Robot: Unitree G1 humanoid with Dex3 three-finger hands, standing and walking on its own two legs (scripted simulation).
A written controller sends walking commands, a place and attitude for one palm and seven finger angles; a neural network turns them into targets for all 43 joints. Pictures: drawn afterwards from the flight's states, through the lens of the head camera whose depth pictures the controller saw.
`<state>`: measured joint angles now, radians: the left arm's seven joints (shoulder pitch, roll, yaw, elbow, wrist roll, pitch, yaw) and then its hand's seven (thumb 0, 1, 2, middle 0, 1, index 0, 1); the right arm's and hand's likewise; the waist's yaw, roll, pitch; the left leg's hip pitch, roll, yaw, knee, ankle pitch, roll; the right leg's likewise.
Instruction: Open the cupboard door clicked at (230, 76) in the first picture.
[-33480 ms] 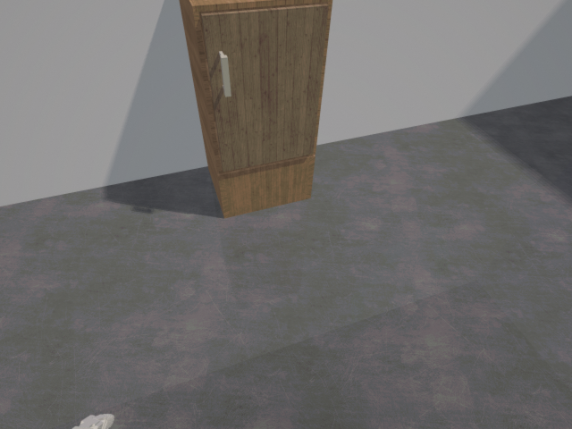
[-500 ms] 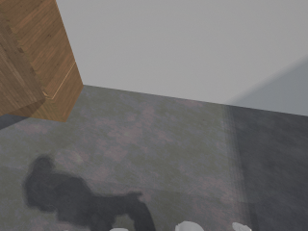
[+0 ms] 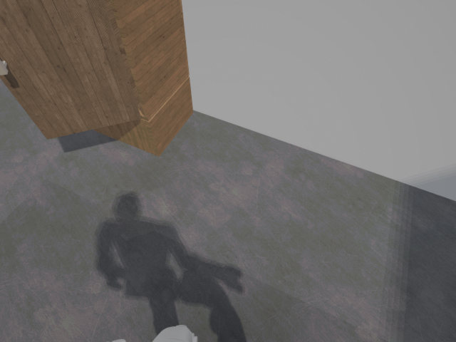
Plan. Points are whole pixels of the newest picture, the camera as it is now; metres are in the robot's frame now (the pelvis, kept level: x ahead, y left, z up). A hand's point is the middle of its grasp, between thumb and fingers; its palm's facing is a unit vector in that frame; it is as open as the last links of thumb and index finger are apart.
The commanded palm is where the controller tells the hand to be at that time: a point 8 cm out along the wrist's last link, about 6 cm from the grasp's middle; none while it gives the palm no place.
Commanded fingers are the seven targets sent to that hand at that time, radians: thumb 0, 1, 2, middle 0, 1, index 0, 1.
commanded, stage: turn to face it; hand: left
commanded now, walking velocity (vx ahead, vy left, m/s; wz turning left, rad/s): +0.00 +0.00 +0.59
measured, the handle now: out of the picture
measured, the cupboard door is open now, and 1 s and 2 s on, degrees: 45 45 45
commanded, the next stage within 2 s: take the last steps up to it in 0.56 s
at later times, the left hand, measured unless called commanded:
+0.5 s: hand out of the picture +0.07 +0.21 -0.16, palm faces +0.24 -0.93 -0.29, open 7.4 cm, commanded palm none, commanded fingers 0.00 0.90 0.90 -0.20 -0.30 -0.20 -0.30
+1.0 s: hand out of the picture -0.02 +0.21 -0.18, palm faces +0.43 -0.88 -0.19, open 7.4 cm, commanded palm none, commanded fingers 0.00 0.90 0.90 -0.20 -0.30 -0.20 -0.30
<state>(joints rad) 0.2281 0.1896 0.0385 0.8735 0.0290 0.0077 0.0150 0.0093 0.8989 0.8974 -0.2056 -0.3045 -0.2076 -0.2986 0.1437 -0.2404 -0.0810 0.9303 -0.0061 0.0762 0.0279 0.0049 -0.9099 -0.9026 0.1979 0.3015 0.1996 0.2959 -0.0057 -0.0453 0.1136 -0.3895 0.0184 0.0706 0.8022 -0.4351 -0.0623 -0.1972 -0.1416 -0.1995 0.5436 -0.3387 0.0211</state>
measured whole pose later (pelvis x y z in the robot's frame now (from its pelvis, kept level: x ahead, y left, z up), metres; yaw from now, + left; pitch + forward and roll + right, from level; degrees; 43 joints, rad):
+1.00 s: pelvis +0.05 +0.02 +0.00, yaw +22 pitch +0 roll +0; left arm 0.28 0.23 0.07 1.03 0.03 0.04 -0.01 0.01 0.91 0.90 -0.20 -0.30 -0.20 -0.30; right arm 0.23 -0.17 -0.03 0.98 -0.02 -0.03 -0.01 0.00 -0.91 -0.90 0.20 0.30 0.20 0.30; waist 0.02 -0.05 0.04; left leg -0.17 -0.04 0.07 0.48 -0.32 0.06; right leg -0.44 -0.09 -0.07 1.10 -0.44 0.02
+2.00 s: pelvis +0.31 +0.23 +0.00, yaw +24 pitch +0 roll +2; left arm 0.26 0.17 0.07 1.05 0.03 -0.01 -0.01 0.01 0.91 0.90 -0.20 -0.30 -0.20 -0.30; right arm 0.22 -0.16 -0.04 1.00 -0.02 -0.08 -0.03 -0.02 -0.95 -0.90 0.20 0.30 0.21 0.30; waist 0.03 -0.04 0.05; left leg -0.19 -0.01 0.19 0.40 -0.22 0.06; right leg -0.53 -0.10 -0.08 1.10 -0.33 -0.01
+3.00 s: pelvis +0.45 +0.28 -0.01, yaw +22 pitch -1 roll +1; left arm 0.23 0.20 0.05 0.98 0.03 0.04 0.02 0.01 0.90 0.90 -0.20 -0.30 -0.20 -0.30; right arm 0.17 -0.21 -0.07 1.01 -0.01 0.07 -0.02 0.00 -0.91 -0.90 0.20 0.30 0.20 0.30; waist 0.00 0.02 0.05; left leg -0.43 0.04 0.03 0.73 -0.39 -0.01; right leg -0.22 -0.02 -0.05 0.60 -0.37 -0.02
